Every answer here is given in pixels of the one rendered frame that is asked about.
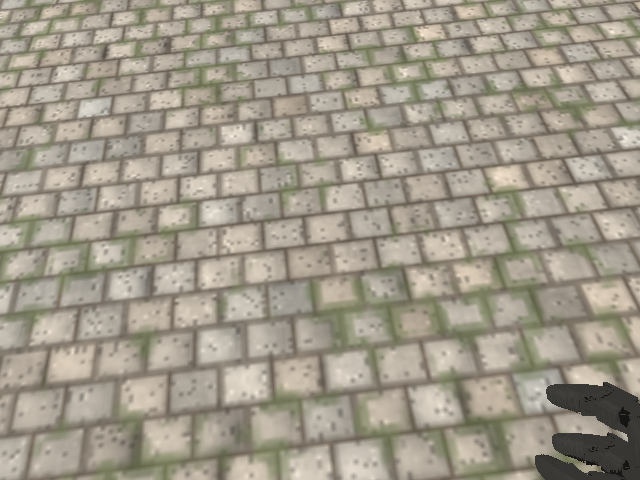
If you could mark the right robot hand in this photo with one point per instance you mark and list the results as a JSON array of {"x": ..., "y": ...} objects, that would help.
[{"x": 616, "y": 408}]

